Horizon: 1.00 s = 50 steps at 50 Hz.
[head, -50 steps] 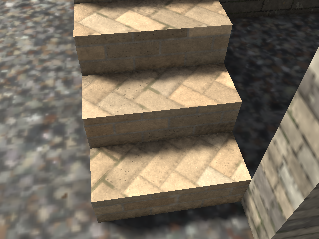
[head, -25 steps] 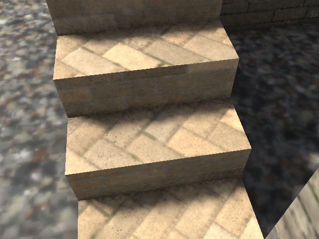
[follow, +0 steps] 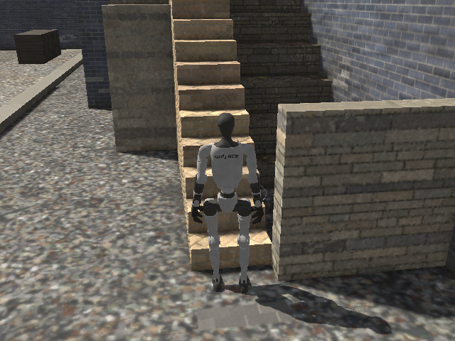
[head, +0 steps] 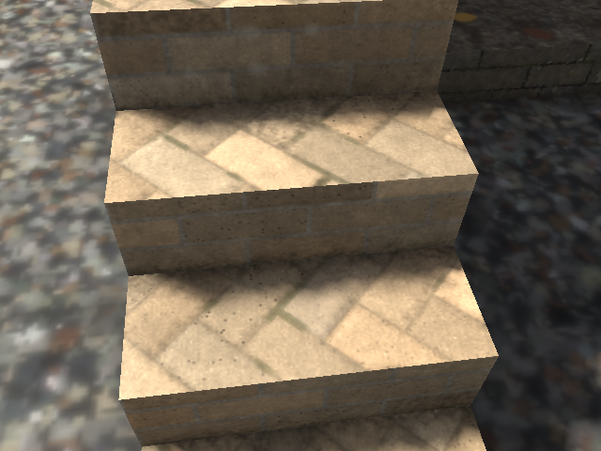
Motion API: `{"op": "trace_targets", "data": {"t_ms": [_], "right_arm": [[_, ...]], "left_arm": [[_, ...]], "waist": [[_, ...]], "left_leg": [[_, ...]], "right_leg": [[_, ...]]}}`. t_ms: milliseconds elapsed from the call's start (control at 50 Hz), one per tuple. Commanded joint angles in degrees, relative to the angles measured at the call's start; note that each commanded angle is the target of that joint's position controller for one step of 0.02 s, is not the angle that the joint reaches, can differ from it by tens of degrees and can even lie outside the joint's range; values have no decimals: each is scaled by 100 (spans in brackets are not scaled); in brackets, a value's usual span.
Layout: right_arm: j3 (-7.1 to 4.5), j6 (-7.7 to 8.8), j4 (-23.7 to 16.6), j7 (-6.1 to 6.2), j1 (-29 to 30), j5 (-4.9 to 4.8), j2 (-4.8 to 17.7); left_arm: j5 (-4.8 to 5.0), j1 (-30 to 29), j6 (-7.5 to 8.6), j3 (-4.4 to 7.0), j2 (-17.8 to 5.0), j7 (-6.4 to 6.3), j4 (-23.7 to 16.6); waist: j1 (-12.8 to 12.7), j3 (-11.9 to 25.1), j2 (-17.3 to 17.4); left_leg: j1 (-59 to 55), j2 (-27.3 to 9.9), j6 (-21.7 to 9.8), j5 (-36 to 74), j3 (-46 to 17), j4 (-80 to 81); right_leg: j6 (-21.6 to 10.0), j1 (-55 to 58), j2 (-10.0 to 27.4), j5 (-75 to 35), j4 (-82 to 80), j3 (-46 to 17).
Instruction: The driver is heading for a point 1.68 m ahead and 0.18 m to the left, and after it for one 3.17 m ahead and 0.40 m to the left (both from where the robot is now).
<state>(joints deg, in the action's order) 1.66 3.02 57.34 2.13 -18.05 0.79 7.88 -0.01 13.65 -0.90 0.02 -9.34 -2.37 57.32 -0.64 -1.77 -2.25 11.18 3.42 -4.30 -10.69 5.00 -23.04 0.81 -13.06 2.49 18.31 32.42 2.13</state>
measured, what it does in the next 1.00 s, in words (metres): steps on the spot: right foot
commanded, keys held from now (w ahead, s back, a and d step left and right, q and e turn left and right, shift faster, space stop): no key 1.00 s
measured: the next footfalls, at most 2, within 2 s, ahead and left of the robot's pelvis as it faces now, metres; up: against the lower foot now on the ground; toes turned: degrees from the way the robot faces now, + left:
right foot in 0.02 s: +0.04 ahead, -0.12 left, +0.00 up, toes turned -4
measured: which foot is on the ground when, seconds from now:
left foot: down 0.00-1.00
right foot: up 0.00-0.00, down 0.02-1.00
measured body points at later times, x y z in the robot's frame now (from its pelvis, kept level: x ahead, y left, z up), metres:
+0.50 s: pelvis +0.01 -0.02 +0.00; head +0.01 -0.03 +0.45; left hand +0.02 +0.21 -0.15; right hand +0.03 -0.25 -0.15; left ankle +0.02 +0.08 -0.74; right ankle +0.00 -0.12 -0.74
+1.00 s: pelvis +0.02 -0.03 +0.00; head +0.02 -0.03 +0.45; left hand +0.01 +0.20 -0.15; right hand +0.02 -0.26 -0.15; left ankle +0.02 +0.08 -0.74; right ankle +0.00 -0.12 -0.74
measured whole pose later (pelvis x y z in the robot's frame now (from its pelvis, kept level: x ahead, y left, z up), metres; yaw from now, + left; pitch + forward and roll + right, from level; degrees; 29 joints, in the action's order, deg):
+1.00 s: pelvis +0.02 -0.03 +0.00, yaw +1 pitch -1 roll +1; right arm 1.0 0.4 59.9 0.5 -18.4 0.3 10.0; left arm -0.6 20.0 0.6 -3.5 -10.0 -1.9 59.3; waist -0.1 -1.0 -0.2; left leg 8.8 1.1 -1.3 -11.1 2.9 -21.2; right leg -2.3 -7.5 -0.1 14.8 23.4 4.5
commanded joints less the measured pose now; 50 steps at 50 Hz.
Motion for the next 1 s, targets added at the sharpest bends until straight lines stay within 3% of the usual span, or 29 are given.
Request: {"op": "trace_targets", "data": {"t_ms": [20, 40, 60, 80, 140, 360, 480, 500, 620, 1000], "right_arm": [[-126, -50, -289, -95, -45, -87, 621], [-121, -97, -284, -147, -267, -91, 531], [-91, -192, -179, -136, -435, -86, 442], [-104, -198, -195, -143, -293, -1, 527], [-158, -178, -203, -183, -208, 15, 691], [-117, -192, -152, -167, -194, -27, 686], [-101, -207, -146, -160, -211, -28, 729], [-118, -218, -84, -173, -268, -17, 715], [-129, -222, -8, -178, -275, -37, 707], [-142, -235, 163, -151, -381, -46, 663]], "left_arm": [[-86, 733, -25, 2, -486, -60, 18], [-144, 567, -22, -15, -616, -18, -21], [-189, 368, -4, -54, -487, 47, -29], [-107, 320, 18, -66, -453, 65, -37], [-69, 543, 98, -97, -469, 34, 3], [-68, 709, 126, -115, -639, 43, -47], [-70, 769, 120, -135, -674, 43, -57], [-50, 841, 134, -195, -558, 52, 4], [-55, 883, 157, -234, -597, 52, 47], [-54, 1045, 176, -272, -567, 32, 109]], "waist": [[-71, 240, 724], [154, -54, 319], [189, -430, -268], [160, -583, -323], [91, -362, -163], [65, -207, 153], [55, -223, 166], [60, -140, 111], [61, -253, 133], [64, -261, 154]], "left_leg": [[251, -961, -37, 96, -948, 506], [465, -749, 45, -692, -885, 667], [122, -722, 46, -557, -812, 790], [-169, -776, 68, -336, -816, 679], [-305, -838, 79, 87, -843, 559], [-347, -863, 137, 176, -826, 548], [-301, -880, 149, 192, -837, 517], [-315, -875, 138, 103, -828, 556], [-302, -888, 150, 181, -862, 571], [-299, -907, 151, 296, -884, 523]], "right_leg": [[-67, 890, 284, -1101, -1100, -107], [-154, 660, 544, -1201, -1073, -391], [-237, -111, 611, -555, -1222, -516], [-229, -405, 557, -326, -1310, -496], [-221, -156, 515, -677, -1340, -465], [-314, -10, 543, -992, -1310, -489], [-339, -16, 537, -1026, -1310, -490], [-365, 77, 550, -1077, -1380, -470], [-370, 57, 539, -1149, -1396, -444], [-414, 109, 539, -1272, -1403, -425]]}}
Over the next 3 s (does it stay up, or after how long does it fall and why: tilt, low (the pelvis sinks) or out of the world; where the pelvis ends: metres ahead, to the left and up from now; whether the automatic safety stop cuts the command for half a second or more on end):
stays up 0.03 -0.01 0.01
